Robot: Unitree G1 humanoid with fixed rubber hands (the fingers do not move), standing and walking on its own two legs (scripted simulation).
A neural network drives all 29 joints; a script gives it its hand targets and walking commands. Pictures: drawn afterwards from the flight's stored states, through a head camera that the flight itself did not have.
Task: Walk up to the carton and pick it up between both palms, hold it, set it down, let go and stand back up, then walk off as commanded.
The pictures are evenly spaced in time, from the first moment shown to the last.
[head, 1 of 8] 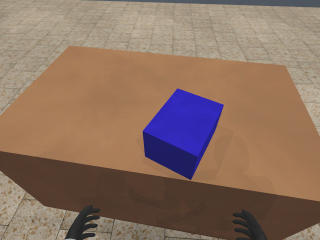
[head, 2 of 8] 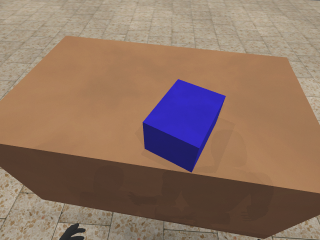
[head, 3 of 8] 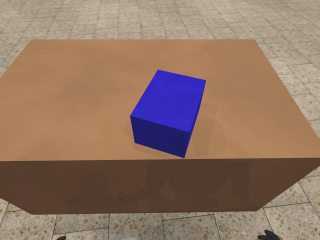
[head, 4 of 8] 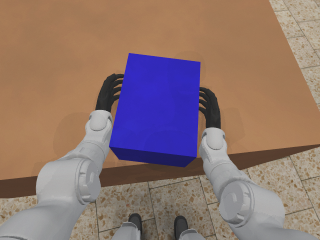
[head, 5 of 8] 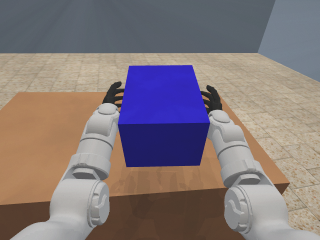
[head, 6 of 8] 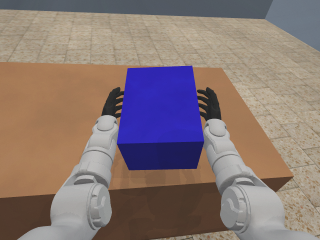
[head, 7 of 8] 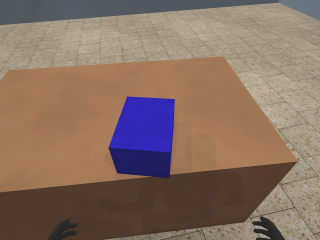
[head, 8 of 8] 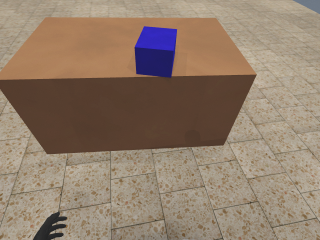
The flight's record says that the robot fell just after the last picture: no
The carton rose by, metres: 0.26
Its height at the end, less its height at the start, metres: +0.00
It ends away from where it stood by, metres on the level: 0.03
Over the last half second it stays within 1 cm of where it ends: yes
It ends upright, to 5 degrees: yes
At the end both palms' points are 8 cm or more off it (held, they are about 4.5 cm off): yes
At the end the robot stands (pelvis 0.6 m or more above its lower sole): yes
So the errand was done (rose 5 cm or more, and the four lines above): yes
